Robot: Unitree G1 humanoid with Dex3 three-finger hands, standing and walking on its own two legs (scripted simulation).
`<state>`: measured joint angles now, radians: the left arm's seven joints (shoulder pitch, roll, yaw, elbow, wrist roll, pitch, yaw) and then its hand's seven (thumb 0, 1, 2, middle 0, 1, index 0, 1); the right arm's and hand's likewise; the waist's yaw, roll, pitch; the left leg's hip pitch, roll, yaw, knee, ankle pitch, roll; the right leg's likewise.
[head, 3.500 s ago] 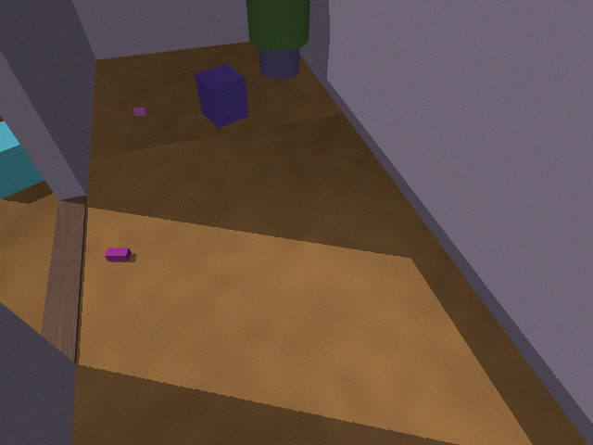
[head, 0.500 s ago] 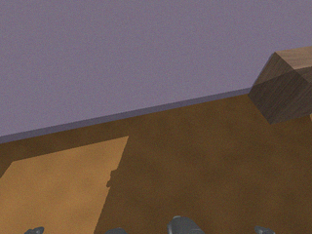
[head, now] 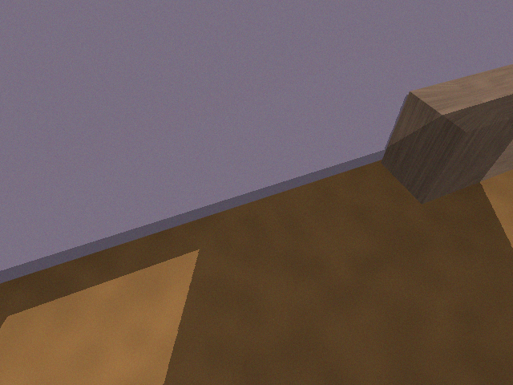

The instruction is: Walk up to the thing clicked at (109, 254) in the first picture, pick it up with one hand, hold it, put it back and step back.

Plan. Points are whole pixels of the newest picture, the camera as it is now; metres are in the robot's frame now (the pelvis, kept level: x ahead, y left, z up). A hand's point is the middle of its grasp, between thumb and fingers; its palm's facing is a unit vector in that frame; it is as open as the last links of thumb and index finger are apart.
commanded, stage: walk up
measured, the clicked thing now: out of the picture -0.71 +0.89 -0.74
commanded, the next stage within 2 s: stand in 0.54 s
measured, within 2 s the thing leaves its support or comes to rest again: neither
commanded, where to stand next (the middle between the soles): +0.08 +0.02 m, yaw +0 degrees
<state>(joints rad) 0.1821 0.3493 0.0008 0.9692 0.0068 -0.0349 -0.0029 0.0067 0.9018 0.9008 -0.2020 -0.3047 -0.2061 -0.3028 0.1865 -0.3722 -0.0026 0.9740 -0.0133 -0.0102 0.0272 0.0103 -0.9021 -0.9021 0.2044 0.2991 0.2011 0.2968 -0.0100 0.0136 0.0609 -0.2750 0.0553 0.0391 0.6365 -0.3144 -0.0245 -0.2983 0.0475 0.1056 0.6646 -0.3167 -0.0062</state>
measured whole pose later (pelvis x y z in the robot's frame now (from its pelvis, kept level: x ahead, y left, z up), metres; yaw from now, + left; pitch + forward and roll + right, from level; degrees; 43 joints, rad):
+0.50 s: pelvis +0.01 +0.02 +0.02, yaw -3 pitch -2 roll +1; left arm 0.09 0.35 -0.01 1.11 0.00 -0.02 0.00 0.01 0.90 0.90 -0.20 -0.30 -0.20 -0.30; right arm 0.08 -0.38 -0.02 1.10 -0.01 -0.01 0.02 0.01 -0.90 -0.90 0.20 0.30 0.20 0.30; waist -0.01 0.01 0.07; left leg -0.15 0.05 0.10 0.44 -0.24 -0.02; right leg -0.20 0.04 0.17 0.47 -0.22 0.02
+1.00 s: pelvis +0.02 +0.02 +0.02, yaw +0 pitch -2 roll +0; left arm 0.09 0.34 0.00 1.14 0.01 -0.02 0.00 0.00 0.90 0.90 -0.20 -0.30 -0.20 -0.30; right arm 0.07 -0.35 -0.02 1.14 -0.01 -0.01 0.02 0.01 -0.90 -0.90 0.20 0.30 0.20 0.30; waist -0.01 0.00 0.05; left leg -0.12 0.03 0.06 0.34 -0.18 -0.01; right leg -0.13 0.01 0.12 0.34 -0.17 0.03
